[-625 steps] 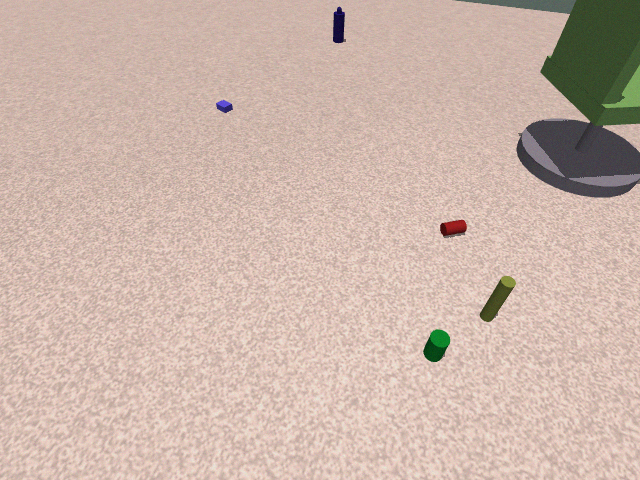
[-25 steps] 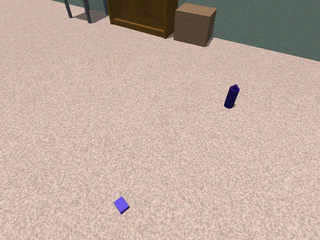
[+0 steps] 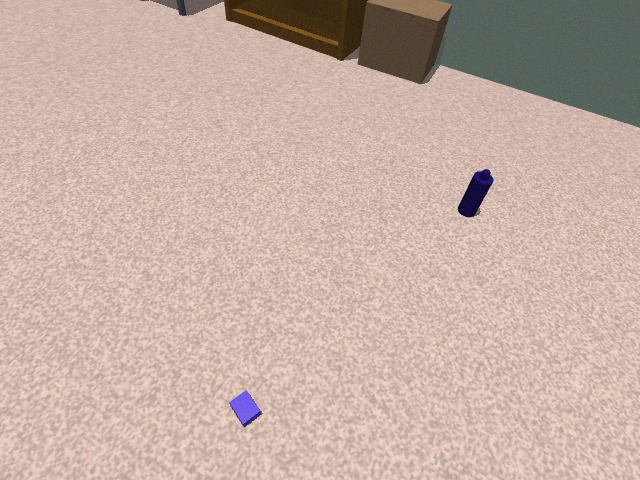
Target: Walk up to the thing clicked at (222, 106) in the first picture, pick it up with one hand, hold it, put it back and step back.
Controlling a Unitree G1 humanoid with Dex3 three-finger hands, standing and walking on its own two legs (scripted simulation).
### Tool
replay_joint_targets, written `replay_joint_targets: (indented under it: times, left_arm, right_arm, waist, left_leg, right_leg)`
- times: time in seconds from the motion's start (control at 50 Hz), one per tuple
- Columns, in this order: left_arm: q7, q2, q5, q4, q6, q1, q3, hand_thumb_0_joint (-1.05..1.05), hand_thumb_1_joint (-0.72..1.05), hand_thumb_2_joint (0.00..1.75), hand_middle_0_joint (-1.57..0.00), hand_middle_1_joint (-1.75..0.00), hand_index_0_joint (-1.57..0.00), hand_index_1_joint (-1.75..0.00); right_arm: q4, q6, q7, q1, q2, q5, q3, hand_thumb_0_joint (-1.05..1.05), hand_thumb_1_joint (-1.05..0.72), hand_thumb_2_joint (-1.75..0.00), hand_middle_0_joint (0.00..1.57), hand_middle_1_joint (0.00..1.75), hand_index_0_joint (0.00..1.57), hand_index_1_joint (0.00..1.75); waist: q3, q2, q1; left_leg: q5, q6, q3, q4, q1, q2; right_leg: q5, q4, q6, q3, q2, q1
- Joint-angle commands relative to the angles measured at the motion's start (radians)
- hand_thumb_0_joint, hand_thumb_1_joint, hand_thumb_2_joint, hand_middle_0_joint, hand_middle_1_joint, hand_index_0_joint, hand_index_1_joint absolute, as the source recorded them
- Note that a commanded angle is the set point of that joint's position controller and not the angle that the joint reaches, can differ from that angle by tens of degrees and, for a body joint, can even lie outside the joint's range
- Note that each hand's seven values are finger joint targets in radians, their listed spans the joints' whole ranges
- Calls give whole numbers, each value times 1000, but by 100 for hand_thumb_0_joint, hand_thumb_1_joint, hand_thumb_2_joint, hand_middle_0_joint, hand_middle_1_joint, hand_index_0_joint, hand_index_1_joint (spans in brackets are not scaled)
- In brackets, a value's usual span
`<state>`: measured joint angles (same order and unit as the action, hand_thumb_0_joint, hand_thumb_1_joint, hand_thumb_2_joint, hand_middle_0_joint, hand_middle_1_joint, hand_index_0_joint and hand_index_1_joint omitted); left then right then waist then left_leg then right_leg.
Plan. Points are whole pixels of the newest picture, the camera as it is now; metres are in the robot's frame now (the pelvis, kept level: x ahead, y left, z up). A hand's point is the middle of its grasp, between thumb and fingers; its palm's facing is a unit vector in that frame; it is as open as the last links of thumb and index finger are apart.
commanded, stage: walk up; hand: left
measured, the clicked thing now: (245, 408) +0.43 +0.18 -0.76
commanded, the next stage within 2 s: none
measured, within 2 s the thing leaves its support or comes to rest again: neither
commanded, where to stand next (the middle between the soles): +0.04 -0.03 m, yaw -2 degrees
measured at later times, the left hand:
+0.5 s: hand (155, 472) +0.17 +0.23 -0.15, palm faces -0.07 -0.94 -0.34, open 7.4 cm
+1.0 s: hand out of the picture +0.11 +0.22 -0.15, palm faces -0.05 -0.95 -0.32, open 7.4 cm
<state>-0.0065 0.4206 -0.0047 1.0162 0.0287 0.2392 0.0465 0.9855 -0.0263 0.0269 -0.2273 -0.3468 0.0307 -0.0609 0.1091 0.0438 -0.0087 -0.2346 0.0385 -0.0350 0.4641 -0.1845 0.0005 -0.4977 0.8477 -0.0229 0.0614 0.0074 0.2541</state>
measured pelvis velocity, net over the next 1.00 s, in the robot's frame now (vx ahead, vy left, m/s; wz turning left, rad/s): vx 0.02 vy -0.03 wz -0.04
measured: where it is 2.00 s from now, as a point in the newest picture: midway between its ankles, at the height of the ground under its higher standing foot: outside the picture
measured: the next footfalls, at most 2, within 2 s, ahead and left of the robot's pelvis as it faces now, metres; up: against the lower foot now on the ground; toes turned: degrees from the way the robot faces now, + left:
right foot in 0.26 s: +0.10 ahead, -0.14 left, +0.00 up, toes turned -2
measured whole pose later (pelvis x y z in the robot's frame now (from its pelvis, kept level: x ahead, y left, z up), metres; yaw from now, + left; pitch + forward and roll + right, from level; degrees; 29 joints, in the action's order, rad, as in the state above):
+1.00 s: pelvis +0.02 -0.03 +0.00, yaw -2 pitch -3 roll +0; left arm -0.04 0.35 -0.01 1.06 0.03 0.10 0.03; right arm 1.04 -0.01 0.00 -0.14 -0.36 0.01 -0.01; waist 0.09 0.01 -0.01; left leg -0.23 -0.02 -0.03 0.40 -0.11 0.03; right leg -0.16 0.41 -0.03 0.00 -0.02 0.20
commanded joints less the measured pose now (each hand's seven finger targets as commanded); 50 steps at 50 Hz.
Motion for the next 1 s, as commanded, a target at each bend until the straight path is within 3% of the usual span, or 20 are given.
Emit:
replay_joint_targets:
  times: [0.0,0.04,0.08,0.16,0.2,0.22,0.24,0.26,0.28,0.3,0.32,0.34,0.38,0.4,0.44,0.5,0.6,0.74,0.84,0.98]
  left_arm:
    - [12,142,8,-51,-23,26,26,0,90,90,-20,-30,-20,-30]
    - [13,125,6,-59,-19,-9,22,0,90,90,-20,-30,-20,-30]
    - [18,124,-1,-66,-16,-19,16,0,90,90,-20,-30,-20,-30]
    - [16,130,-3,-70,-7,-35,23,0,90,90,-20,-30,-20,-30]
    - [12,131,-6,-69,-6,-33,28,0,90,90,-20,-30,-20,-30]
    - [11,138,-9,-64,-11,-34,28,0,90,90,-20,-30,-20,-30]
    - [12,172,-13,-69,-16,-43,39,0,90,90,-20,-30,-20,-30]
    - [14,205,-13,-80,-24,-60,50,0,90,90,-20,-30,-20,-30]
    - [13,221,-7,-101,-27,-105,47,0,90,90,-20,-30,-20,-30]
    - [11,229,-1,-111,-26,-149,39,0,90,90,-20,-30,-20,-30]
    - [9,209,-6,-120,-22,-180,32,0,90,90,-20,-30,-20,-30]
    - [7,185,-4,-122,-17,-191,28,0,90,90,-20,-30,-20,-30]
    - [7,165,-2,-125,-19,-192,30,0,90,90,-20,-30,-20,-30]
    - [5,159,-4,-125,-19,-186,34,0,90,90,-20,-30,-20,-30]
    - [5,162,-8,-110,-20,-174,36,0,90,90,-20,-30,-20,-30]
    - [1,158,-4,-112,-20,-207,35,0,90,90,-20,-30,-20,-30]
    - [-6,147,-3,-96,-15,-218,28,0,90,90,-20,-30,-20,-30]
    - [-16,150,-7,-61,-14,-229,31,0,90,90,-20,-30,-20,-30]
    - [-17,155,-7,-45,-22,-227,35,0,90,90,-20,-30,-20,-30]
    - [-13,153,-10,-32,-27,-216,39,0,90,90,-20,-30,-20,-30]
  right_arm:
    - [-91,-37,-38,15,-238,-4,-47,0,-90,-90,20,30,20,30]
    - [-83,-36,-46,-8,-257,-8,-51,0,-90,-90,20,30,20,30]
    - [-93,-29,-52,0,-259,-15,-51,0,-90,-90,20,30,20,30]
    - [-121,-11,-56,52,-265,-27,-51,0,-90,-90,20,30,20,30]
    - [-130,-1,-57,73,-271,-34,-49,0,-90,-90,20,30,20,30]
    - [-131,4,-57,82,-267,-37,-47,0,-90,-90,20,30,20,30]
    - [-133,8,-57,79,-243,-47,-41,0,-90,-90,20,30,20,30]
    - [-134,9,-59,69,-223,-54,-35,0,-90,-90,20,30,20,30]
    - [-125,12,-60,51,-191,-53,-24,0,-90,-90,20,30,20,30]
    - [-100,18,-61,29,-187,-45,-21,0,-90,-90,20,30,20,30]
    - [-82,17,-60,14,-189,-39,-22,0,-90,-90,20,30,20,30]
    - [-67,9,-57,4,-202,-37,-23,0,-90,-90,20,30,20,30]
    - [-53,-7,-54,9,-239,-34,-28,0,-90,-90,20,30,20,30]
    - [-53,-11,-55,16,-255,-32,-30,0,-90,-90,20,30,20,30]
    - [-59,-13,-54,68,-264,-33,-26,0,-90,-90,20,30,20,30]
    - [-51,-13,-55,80,-243,-28,-15,0,-90,-90,20,30,20,30]
    - [-42,-14,-51,122,-247,-22,-12,0,-90,-90,20,30,20,30]
    - [-28,-15,-46,132,-251,-19,-9,0,-90,-90,20,30,20,30]
    - [-19,-11,-44,121,-237,-22,-3,0,-90,-90,20,30,20,30]
    - [5,-7,-41,103,-232,-20,-3,0,-90,-90,20,30,20,30]
  waist:
    - [-83,-163,4]
    - [-83,-164,18]
    - [-92,-170,22]
    - [-95,-195,15]
    - [-106,-176,-1]
    - [-112,-132,-7]
    - [-136,-54,-7]
    - [-158,22,-3]
    - [-162,75,9]
    - [-131,119,15]
    - [-106,140,32]
    - [-108,124,41]
    - [-171,85,33]
    - [-194,67,21]
    - [-204,36,2]
    - [-196,-17,7]
    - [-153,-86,-2]
    - [-124,-81,1]
    - [-138,-26,7]
    - [-120,11,15]
  left_leg:
    - [425,113,204,-158,157,250]
    - [589,128,178,-122,158,265]
    - [676,125,135,-83,152,265]
    - [605,115,110,-29,64,244]
    - [500,99,115,6,32,227]
    - [466,75,102,40,20,204]
    - [370,37,80,84,-7,163]
    - [261,8,46,158,-21,101]
    - [67,-21,25,201,-12,34]
    - [-143,-26,26,185,48,5]
    - [-194,-25,45,138,89,4]
    - [-107,-20,59,56,105,20]
    - [191,1,90,-4,125,102]
    - [296,18,116,-10,116,133]
    - [349,37,122,21,86,150]
    - [284,10,91,-11,56,118]
    - [190,19,116,-83,17,138]
    - [64,13,121,-155,-3,143]
    - [50,0,90,-129,51,120]
    - [-9,-3,84,-124,73,108]
  right_leg:
    - [51,28,-7,73,20,138]
    - [65,-52,12,55,17,103]
    - [108,-119,12,21,19,75]
    - [186,-206,-3,-59,16,-23]
    - [256,-280,-21,-64,12,-77]
    - [383,-362,-29,-52,24,-112]
    - [621,-377,-54,17,81,-159]
    - [733,-393,-99,103,158,-174]
    - [708,-431,-170,194,241,-121]
    - [660,-456,-209,253,299,-4]
    - [640,-460,-201,248,295,51]
    - [641,-441,-163,195,255,49]
    - [660,-368,-81,92,165,-28]
    - [668,-335,-59,61,126,-71]
    - [635,-351,-54,44,113,-113]
    - [640,-365,-75,62,130,-130]
    - [544,-395,-60,48,106,-140]
    - [446,-449,-43,51,96,-148]
    - [413,-512,-47,87,118,-112]
    - [266,-583,-45,116,125,-53]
